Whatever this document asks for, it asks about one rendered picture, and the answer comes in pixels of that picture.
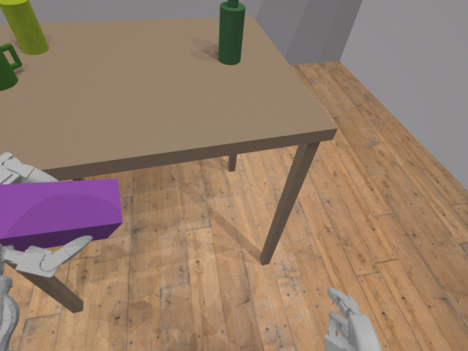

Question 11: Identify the robot left hand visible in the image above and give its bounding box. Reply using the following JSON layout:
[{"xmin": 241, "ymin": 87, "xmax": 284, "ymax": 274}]
[{"xmin": 0, "ymin": 152, "xmax": 93, "ymax": 278}]

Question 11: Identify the robot right hand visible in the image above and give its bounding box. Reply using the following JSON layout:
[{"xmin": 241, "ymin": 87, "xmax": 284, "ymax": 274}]
[{"xmin": 325, "ymin": 287, "xmax": 382, "ymax": 351}]

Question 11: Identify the table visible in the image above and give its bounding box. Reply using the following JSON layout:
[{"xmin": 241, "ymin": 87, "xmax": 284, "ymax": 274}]
[{"xmin": 0, "ymin": 16, "xmax": 338, "ymax": 313}]

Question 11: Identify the left robot forearm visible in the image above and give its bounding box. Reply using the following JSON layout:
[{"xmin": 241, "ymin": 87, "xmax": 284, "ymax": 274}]
[{"xmin": 0, "ymin": 275, "xmax": 20, "ymax": 351}]

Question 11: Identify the sponge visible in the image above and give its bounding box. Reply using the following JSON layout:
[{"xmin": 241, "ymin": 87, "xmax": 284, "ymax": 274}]
[{"xmin": 0, "ymin": 178, "xmax": 123, "ymax": 252}]

